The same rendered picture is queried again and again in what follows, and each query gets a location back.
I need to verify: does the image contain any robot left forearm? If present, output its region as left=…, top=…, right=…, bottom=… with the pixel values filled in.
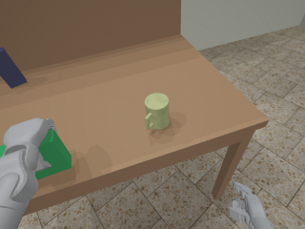
left=0, top=141, right=39, bottom=229

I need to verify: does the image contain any right robot hand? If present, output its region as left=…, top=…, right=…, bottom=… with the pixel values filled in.
left=229, top=181, right=267, bottom=226

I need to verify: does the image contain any left robot hand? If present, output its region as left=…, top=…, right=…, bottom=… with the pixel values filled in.
left=3, top=117, right=57, bottom=172

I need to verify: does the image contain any robot right forearm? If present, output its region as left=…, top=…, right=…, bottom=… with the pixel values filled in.
left=249, top=216, right=275, bottom=229

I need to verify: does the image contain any sponge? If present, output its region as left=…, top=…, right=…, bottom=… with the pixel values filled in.
left=0, top=129, right=71, bottom=180

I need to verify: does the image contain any table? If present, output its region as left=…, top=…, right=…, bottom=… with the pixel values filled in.
left=0, top=0, right=269, bottom=216

